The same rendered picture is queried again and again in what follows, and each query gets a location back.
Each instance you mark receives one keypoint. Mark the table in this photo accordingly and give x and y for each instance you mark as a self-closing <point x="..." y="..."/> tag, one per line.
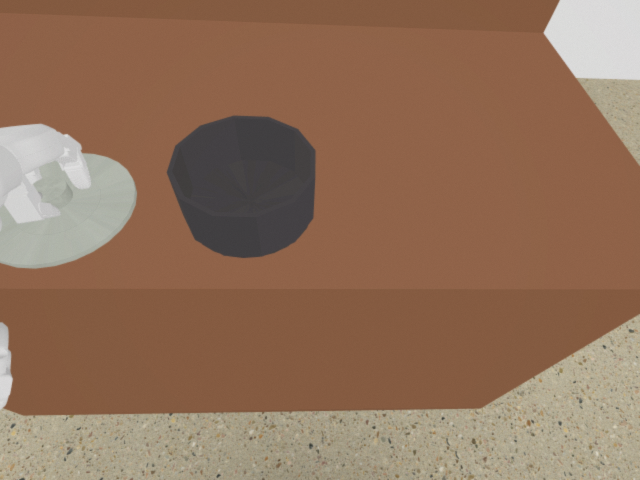
<point x="476" y="218"/>

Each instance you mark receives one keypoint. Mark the pot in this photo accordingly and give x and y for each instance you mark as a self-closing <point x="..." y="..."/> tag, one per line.
<point x="245" y="184"/>

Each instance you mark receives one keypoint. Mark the robot left forearm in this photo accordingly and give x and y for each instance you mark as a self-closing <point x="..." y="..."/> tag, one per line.
<point x="10" y="175"/>

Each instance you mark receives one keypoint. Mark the knob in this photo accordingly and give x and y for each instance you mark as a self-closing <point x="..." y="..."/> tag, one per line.
<point x="54" y="190"/>

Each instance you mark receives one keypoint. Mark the lid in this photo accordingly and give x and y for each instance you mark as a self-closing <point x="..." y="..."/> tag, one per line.
<point x="90" y="220"/>

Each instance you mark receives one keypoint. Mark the robot left hand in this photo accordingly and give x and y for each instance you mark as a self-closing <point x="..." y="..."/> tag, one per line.
<point x="34" y="146"/>

